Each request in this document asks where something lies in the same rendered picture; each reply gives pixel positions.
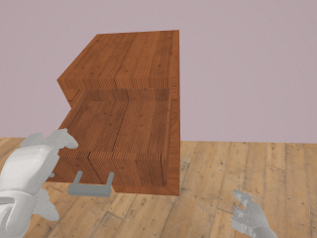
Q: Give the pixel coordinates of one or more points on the robot right forearm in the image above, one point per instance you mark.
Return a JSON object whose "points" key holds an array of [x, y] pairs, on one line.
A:
{"points": [[263, 232]]}

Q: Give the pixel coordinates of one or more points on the handle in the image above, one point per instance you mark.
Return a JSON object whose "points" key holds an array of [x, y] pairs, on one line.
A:
{"points": [[90, 189]]}

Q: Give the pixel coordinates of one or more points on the cabinet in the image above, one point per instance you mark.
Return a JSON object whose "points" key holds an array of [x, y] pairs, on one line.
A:
{"points": [[132, 60]]}

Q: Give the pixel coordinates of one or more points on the robot right hand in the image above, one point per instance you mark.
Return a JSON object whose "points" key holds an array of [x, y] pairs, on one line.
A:
{"points": [[245, 221]]}

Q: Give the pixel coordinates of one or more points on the robot left forearm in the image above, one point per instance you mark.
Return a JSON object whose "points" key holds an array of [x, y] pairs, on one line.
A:
{"points": [[16, 209]]}

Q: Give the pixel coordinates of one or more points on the drawer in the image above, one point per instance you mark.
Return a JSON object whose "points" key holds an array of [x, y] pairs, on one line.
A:
{"points": [[125, 131]]}

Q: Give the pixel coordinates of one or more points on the robot left hand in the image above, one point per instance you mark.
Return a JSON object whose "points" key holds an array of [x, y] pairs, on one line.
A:
{"points": [[28, 167]]}

